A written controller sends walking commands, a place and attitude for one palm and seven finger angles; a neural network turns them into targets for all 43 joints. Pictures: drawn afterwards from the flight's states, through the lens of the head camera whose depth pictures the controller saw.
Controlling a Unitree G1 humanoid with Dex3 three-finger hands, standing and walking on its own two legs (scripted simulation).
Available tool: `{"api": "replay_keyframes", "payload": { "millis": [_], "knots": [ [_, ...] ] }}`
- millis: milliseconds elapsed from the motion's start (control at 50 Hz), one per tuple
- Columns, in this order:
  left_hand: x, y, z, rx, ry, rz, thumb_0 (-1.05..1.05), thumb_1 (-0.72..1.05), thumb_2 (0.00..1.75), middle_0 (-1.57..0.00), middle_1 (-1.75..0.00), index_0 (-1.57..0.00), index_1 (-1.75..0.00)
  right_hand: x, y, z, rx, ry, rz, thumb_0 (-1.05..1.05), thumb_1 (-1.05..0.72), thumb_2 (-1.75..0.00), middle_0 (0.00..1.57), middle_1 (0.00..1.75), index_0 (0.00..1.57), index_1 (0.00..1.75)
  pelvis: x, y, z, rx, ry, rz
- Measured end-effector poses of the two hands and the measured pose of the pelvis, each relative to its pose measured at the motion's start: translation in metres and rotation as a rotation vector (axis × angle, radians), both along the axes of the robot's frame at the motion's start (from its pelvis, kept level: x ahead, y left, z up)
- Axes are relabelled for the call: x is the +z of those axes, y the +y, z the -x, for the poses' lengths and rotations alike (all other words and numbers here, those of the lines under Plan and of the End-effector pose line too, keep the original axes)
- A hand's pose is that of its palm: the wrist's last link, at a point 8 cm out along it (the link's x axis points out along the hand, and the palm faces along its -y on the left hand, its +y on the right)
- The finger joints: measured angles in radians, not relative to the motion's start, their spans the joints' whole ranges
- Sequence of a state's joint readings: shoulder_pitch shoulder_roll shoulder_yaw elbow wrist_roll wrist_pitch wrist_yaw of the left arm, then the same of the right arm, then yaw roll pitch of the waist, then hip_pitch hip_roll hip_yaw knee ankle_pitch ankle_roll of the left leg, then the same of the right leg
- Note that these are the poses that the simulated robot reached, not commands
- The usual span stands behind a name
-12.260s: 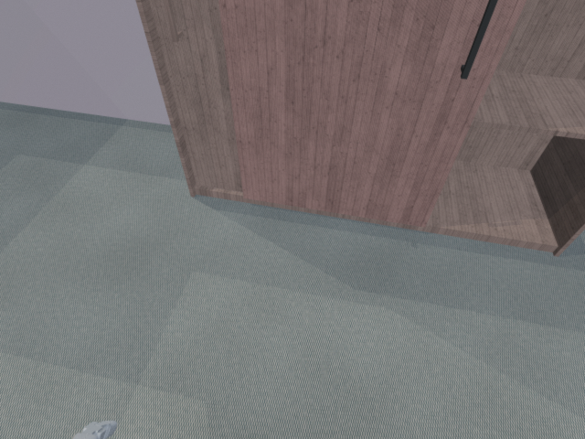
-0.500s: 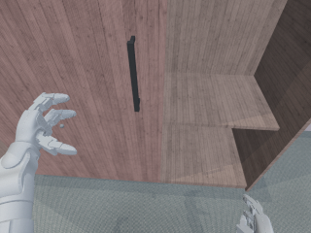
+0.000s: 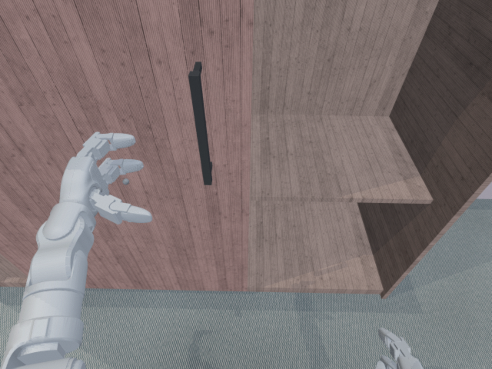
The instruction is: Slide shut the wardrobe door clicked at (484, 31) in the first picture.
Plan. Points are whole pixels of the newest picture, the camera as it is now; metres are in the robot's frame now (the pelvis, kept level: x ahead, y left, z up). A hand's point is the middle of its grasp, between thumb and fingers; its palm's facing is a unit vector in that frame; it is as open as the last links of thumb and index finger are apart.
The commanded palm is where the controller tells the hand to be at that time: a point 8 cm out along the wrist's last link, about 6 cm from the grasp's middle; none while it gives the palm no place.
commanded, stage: move the hooked fingers beside the handle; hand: left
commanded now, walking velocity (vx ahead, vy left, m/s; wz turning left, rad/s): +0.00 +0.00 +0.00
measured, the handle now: (203, 130) +0.52 +0.11 +0.12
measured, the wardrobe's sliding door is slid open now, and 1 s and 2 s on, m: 0.56 0.56 0.56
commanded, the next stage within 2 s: feel for the door with the fingertips in 1.64 s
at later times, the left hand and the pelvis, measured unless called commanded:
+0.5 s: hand (154, 156) +0.43 +0.19 +0.13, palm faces +0.09 -1.00 +0.00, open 14.0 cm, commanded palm +0.41 +0.24 +0.13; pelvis +0.00 -0.01 +0.00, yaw -1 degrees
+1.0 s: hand (166, 141) +0.47 +0.18 +0.12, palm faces +0.08 -1.00 -0.01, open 13.3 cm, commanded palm +0.46 +0.22 +0.12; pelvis -0.01 -0.01 -0.01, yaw +0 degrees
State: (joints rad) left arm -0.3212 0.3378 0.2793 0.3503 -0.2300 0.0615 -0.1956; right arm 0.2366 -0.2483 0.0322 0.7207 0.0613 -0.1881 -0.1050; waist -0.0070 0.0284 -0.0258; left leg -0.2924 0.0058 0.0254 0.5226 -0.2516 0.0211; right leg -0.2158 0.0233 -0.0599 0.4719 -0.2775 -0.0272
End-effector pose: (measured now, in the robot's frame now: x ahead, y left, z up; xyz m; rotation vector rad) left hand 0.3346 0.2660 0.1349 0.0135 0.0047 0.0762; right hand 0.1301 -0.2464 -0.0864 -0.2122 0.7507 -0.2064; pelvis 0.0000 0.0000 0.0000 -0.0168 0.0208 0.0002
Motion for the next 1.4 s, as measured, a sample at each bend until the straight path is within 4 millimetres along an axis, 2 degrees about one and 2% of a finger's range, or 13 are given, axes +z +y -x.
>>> {"api": "replay_keyframes", "payload": {
  "millis": [260, 380, 540, 640, 780, 980, 1400],
  "knots": [
    [-0.002, -0.015, -0.035, 0.010, 0.024, 0.006, -0.01, -0.50, 0.30, -0.29, -1.20, -0.30, -1.20, -0.008, -0.014, 0.021, -0.041, 0.081, 0.004, 0.01, -0.91, -0.89, 0.20, 0.30, 0.20, 0.30, -0.001, -0.006, 0.000, -0.004, 0.021, -0.001],
    [0.001, -0.028, -0.051, -0.013, 0.014, 0.011, -0.01, -0.50, 0.30, -0.29, -1.20, -0.30, -1.20, -0.015, -0.021, 0.038, -0.066, 0.134, -0.001, 0.01, -0.91, -0.89, 0.20, 0.30, 0.20, 0.30, -0.002, -0.009, 0.001, -0.006, 0.034, -0.002],
    [-0.005, -0.027, -0.071, 0.016, 0.040, 0.006, -0.01, -0.49, 0.30, -0.30, -1.20, -0.30, -1.20, -0.020, -0.030, 0.065, -0.104, 0.196, 0.000, 0.01, -0.91, -0.89, 0.20, 0.30, 0.20, 0.30, -0.004, -0.013, 0.004, -0.015, 0.059, -0.002],
    [-0.001, -0.035, -0.086, -0.005, 0.016, 0.005, -0.01, -0.50, 0.30, -0.29, -1.20, -0.29, -1.20, -0.026, -0.033, 0.084, -0.116, 0.254, 0.003, 0.01, -0.91, -0.89, 0.20, 0.30, 0.20, 0.30, -0.006, -0.013, 0.005, -0.013, 0.079, 0.001],
    [-0.008, -0.042, -0.110, -0.003, 0.047, 0.016, -0.01, -0.50, 0.30, -0.30, -1.20, -0.31, -1.22, -0.029, -0.033, 0.108, -0.142, 0.319, 0.005, 0.00, -0.91, -0.89, 0.20, 0.30, 0.20, 0.30, -0.009, -0.011, 0.006, -0.019, 0.116, 0.002],
    [-0.011, -0.036, -0.115, 0.001, 0.022, 0.005, -0.01, -0.49, 0.30, -0.37, -1.27, -0.40, -1.27, -0.034, -0.025, 0.134, -0.139, 0.402, -0.001, 0.00, -0.91, -0.89, 0.20, 0.30, 0.20, 0.30, -0.012, -0.007, 0.009, -0.007, 0.142, 0.010],
    [-0.012, -0.037, -0.115, 0.006, 0.011, 0.003, -0.01, -0.50, 0.30, -0.37, -1.28, -0.40, -1.26, -0.035, -0.015, 0.145, -0.104, 0.375, 0.005, 0.00, -0.91, -0.89, 0.20, 0.30, 0.20, 0.30, -0.019, 0.002, 0.025, 0.003, 0.166, 0.020]
  ]
}}
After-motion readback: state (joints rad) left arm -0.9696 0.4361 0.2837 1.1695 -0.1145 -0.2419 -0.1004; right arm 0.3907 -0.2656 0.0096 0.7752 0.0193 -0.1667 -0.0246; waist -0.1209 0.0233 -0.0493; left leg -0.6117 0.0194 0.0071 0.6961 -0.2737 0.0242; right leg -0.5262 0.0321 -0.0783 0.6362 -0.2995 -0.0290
